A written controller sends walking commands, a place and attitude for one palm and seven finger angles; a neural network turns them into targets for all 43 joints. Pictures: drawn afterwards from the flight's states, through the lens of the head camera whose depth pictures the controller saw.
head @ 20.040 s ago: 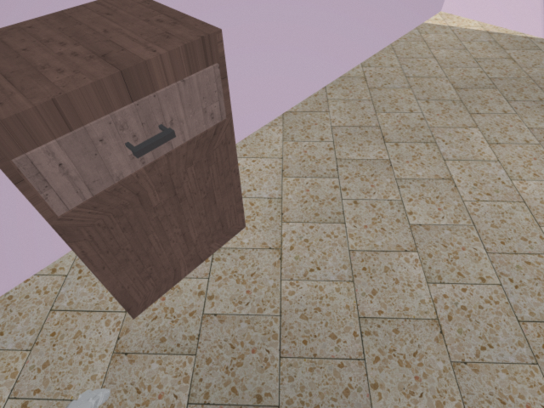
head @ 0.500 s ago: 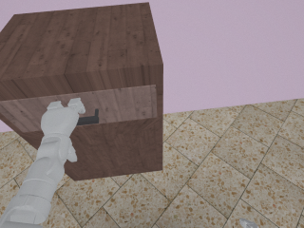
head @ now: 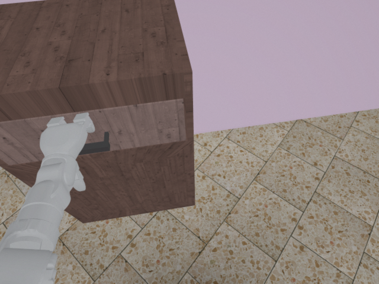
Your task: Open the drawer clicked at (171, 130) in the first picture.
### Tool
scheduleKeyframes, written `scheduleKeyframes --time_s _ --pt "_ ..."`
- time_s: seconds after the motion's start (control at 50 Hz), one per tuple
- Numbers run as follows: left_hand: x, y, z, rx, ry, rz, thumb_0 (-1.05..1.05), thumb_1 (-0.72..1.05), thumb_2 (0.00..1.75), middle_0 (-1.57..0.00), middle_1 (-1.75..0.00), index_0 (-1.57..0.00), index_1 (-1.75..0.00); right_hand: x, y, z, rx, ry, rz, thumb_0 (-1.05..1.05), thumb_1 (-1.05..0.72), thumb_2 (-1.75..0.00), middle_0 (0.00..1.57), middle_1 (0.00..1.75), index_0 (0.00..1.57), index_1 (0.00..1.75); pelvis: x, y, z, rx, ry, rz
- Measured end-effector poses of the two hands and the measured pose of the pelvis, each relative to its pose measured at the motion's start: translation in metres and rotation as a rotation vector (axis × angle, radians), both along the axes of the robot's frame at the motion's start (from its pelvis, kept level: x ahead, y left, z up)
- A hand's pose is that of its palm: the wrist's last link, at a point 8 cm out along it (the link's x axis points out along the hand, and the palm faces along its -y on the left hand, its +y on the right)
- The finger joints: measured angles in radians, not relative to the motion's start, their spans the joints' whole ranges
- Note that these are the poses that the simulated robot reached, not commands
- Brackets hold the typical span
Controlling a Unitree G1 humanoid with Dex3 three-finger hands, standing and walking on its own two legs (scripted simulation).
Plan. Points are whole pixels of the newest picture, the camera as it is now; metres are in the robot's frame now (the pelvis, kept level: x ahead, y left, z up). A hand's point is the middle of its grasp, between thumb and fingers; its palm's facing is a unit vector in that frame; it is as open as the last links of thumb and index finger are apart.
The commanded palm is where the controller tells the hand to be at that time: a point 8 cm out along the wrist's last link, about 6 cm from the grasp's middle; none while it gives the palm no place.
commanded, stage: move the hooked fingers above the handle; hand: left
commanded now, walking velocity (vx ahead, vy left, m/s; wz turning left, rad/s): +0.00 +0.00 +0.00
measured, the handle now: (87, 143) +0.47 +0.30 -0.04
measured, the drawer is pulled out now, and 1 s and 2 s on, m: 0.00 0.00 0.00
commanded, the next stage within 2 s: lower the fingers behind the handle in 0.98 s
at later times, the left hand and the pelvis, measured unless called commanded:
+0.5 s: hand (72, 153) +0.40 +0.29 +0.01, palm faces -0.06 -0.02 -1.00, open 13.9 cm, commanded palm +0.39 +0.29 +0.07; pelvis -0.01 +0.01 -0.01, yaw -1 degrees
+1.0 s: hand (71, 151) +0.41 +0.30 +0.01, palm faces -0.04 -0.02 -1.00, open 13.9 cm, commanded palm +0.38 +0.29 +0.07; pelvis +0.00 +0.01 -0.01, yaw -1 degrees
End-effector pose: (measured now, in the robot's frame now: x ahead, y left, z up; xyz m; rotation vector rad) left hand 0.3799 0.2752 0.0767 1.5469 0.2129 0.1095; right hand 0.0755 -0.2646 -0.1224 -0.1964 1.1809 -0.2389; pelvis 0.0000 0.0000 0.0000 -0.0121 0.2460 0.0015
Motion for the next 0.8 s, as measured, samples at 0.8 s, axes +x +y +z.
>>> scheduleKeyframes --time_s 0.8 --pt "0.011 0.012 -0.011 -0.001 -0.003 -0.019 0.0 -0.49 0.3 -0.32 -1.2 -0.32 -1.2 -0.029 0.006 -0.004 -0.01 0.06 -0.026 0.01 -0.9 -0.9 0.2 0.3 0.2 0.3 -0.007 0.009 -0.007 -0.013 0.038 -0.007"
